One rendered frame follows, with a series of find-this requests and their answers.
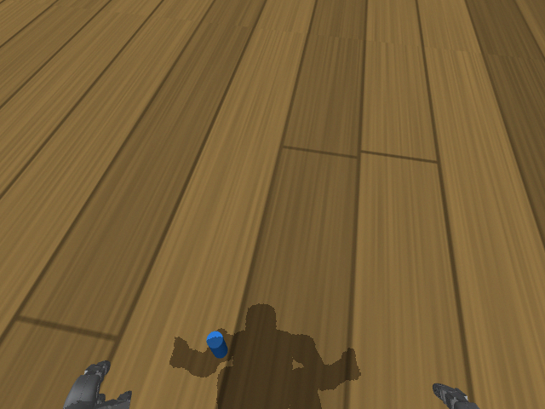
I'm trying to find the left robot hand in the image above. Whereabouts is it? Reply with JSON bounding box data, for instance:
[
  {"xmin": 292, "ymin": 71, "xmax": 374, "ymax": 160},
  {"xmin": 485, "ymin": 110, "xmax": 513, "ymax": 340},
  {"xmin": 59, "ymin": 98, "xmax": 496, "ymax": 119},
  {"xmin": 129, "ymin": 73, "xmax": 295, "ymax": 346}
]
[{"xmin": 63, "ymin": 360, "xmax": 132, "ymax": 409}]

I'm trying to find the right robot hand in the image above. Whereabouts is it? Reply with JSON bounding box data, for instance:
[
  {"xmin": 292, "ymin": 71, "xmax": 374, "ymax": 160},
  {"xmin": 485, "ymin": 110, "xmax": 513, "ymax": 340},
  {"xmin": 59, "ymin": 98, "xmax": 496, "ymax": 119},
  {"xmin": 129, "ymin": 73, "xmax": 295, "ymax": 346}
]
[{"xmin": 433, "ymin": 383, "xmax": 479, "ymax": 409}]

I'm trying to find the can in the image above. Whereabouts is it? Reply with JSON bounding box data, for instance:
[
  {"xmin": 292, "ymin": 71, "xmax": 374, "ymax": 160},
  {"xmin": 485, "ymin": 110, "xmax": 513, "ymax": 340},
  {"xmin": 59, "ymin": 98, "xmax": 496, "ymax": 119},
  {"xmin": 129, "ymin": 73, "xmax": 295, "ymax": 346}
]
[{"xmin": 207, "ymin": 331, "xmax": 227, "ymax": 359}]

